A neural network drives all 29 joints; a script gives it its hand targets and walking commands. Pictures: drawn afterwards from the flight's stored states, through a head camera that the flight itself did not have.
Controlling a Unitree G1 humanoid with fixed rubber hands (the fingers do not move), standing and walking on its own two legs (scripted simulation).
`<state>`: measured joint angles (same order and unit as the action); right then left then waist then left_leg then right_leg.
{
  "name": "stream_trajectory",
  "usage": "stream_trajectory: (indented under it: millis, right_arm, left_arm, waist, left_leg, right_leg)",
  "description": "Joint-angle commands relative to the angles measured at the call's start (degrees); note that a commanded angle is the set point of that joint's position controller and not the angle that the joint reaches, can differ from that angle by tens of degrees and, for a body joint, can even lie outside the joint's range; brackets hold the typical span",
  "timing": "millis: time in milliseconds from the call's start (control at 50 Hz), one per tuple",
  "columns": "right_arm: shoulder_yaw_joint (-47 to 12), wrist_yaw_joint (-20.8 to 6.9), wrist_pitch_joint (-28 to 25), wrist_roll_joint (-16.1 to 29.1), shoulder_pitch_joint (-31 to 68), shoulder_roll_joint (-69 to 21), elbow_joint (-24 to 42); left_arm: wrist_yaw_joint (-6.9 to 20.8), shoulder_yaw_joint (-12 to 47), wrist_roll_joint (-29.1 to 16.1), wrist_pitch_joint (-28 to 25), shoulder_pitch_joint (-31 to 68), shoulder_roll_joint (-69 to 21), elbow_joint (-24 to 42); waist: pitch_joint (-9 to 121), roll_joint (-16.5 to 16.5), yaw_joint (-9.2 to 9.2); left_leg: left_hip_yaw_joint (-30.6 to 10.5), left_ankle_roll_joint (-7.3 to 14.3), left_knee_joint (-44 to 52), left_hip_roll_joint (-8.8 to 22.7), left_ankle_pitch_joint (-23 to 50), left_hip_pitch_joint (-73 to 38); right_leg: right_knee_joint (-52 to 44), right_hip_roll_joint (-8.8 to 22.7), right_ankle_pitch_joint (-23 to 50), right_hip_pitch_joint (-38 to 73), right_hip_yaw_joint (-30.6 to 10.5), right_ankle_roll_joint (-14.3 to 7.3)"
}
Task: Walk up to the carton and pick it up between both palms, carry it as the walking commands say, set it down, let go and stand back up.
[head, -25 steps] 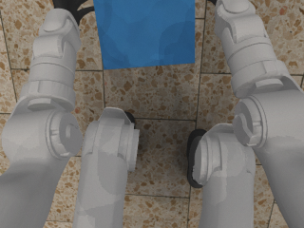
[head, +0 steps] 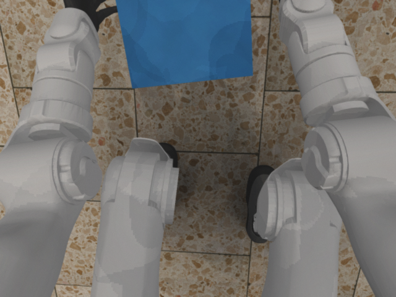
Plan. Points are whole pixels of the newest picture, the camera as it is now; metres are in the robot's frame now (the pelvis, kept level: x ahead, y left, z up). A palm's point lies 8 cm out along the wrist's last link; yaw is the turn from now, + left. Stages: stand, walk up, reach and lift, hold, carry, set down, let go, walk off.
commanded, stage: set down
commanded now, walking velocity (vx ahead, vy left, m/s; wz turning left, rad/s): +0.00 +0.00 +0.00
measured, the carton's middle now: (187, 14) +0.53 +0.09 -0.28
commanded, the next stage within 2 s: none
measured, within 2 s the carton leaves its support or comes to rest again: neither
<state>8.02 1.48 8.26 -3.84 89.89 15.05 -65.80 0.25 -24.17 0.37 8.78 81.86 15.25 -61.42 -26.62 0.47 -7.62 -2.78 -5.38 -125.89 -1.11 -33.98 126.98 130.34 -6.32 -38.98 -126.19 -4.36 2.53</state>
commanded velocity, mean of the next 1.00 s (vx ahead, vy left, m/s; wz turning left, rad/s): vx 0.00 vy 0.00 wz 0.00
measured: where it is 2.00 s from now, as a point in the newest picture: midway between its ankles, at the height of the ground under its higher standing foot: (209, 204)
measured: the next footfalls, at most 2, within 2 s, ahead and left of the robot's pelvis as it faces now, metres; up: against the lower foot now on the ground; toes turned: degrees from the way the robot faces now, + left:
none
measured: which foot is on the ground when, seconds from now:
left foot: down 0.00-1.00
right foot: down 0.00-1.00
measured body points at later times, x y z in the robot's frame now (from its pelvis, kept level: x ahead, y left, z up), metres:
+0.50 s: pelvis -0.01 +0.01 +0.00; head +0.38 +0.01 +0.22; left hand +0.50 +0.25 -0.20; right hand +0.57 -0.08 -0.21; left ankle +0.11 +0.14 -0.33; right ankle +0.09 -0.12 -0.33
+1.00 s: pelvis -0.02 +0.01 +0.02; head +0.36 +0.02 +0.26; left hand +0.51 +0.26 -0.14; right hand +0.60 -0.09 -0.14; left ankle +0.11 +0.14 -0.33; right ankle +0.09 -0.12 -0.33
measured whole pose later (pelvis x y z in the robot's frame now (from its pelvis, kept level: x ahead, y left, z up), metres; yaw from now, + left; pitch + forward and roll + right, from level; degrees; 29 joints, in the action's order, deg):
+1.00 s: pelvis -0.02 +0.01 +0.02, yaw +0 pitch +36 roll +2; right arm -2.9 5.8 7.4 9.2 92.8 24.6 -66.0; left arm -8.3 -17.9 -7.9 4.1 81.8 14.7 -58.4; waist -22.6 0.9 -8.3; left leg -1.1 -2.9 -120.2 0.0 -29.1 127.5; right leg 124.4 -3.2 -34.8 -126.1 -4.1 2.7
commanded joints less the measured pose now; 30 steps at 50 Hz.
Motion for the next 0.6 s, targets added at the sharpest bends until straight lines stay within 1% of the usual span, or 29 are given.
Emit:
stream_trajectory:
  millis: [0,100,200,240,300,340,360,440,520,580]
  right_arm:
    - [-8.95,-8.9,-1.8,1.65,18.83,-34.31,4.43]
    - [-8.41,-7.67,-2.34,1.76,18.61,-28.85,4.81]
    - [-7.06,-5.07,-2.96,2.2,18.87,-17.61,5.34]
    - [-6.26,-3.61,-3.2,2.38,18.8,-11.74,5.16]
    - [-4.65,-0.53,-3.74,2.91,17.5,0.48,4.32]
    - [-4.64,1.28,-4.08,3.99,16.68,7.27,3.72]
    - [-5.07,1.87,-4.17,4.68,16.67,9.22,3.2]
    - [-8.35,2.31,-4.49,8.36,17.94,9.93,1.79]
    - [-11.34,1.89,-4.78,11.87,19.66,10.39,0.54]
    - [-12.57,1.68,-4.94,13.41,20.85,11.14,-0.02]
  left_arm:
    - [9.82,10.52,-2.67,-2.49,23.95,-38.1,6.48]
    - [8.19,8.95,-2.49,-3.43,22.27,-33.18,5.54]
    - [5.14,5.65,-1.88,-4.77,19.1,-23.01,3.38]
    - [3.47,4.11,-1.6,-5.38,17.9,-17.42,2.26]
    - [-0.1,0.78,-1.26,-6.54,14.42,-5.37,0.22]
    - [-2.48,-0.3,-1.99,-7.37,11.87,1.66,-1.51]
    - [-3.35,-0.35,-2.5,-7.68,11.06,3.88,-2.57]
    - [-4.59,2.12,-5.55,-8.7,11.58,6.22,-3.8]
    - [-4.79,4.47,-8.06,-9.3,13.13,7.2,-3.59]
    - [-4.75,5.62,-9.16,-9.39,13.7,7.65,-3.51]
  waist:
    - [50.59,7.46,-1.13]
    - [51.61,7.29,-1.51]
    - [52.98,7.41,-2.19]
    - [53.97,7.58,-2.58]
    - [55.55,7.79,-3.45]
    - [55.97,7.63,-3.86]
    - [56.09,7.6,-4.03]
    - [57.04,7.9,-4.8]
    - [57.83,7.86,-5.77]
    - [58.58,7.87,-6.05]
  left_leg:
    - [6.77,2.97,5.86,-4.03,24.33,-22.39]
    - [6.84,2.68,5.83,-3.78,24.8,-23.54]
    - [6.96,2.38,6.14,-3.2,25.0,-24.73]
    - [6.97,2.21,6.38,-2.85,25.1,-25.12]
    - [6.86,1.98,6.82,-2.25,25.47,-25.72]
    - [6.81,1.9,7.16,-1.79,25.78,-26.42]
    - [6.76,1.87,7.28,-1.54,25.93,-26.69]
    - [6.75,1.94,7.69,-0.68,26.68,-27.33]
    - [6.8,2.25,7.73,0.13,26.89,-27.71]
    - [6.77,2.44,7.71,0.66,26.44,-28.13]
  right_leg:
    - [-11.3,-1.45,22.0,19.8,4.07,-2.16]
    - [-11.04,-1.1,21.96,20.49,4.11,-1.76]
    - [-11.0,-0.34,21.54,21.54,4.02,-0.91]
    - [-11.12,0.03,21.48,22.3,3.89,-0.59]
    - [-11.4,0.7,21.48,23.44,3.62,-0.02]
    - [-11.44,1.18,21.4,23.53,3.56,0.28]
    - [-11.35,1.46,21.35,23.38,3.56,0.39]
    - [-11.13,2.4,21.47,22.71,3.44,0.51]
    - [-10.95,2.99,21.18,22.35,3.15,0.28]
    - [-10.83,3.27,20.41,22.46,3.11,0.15]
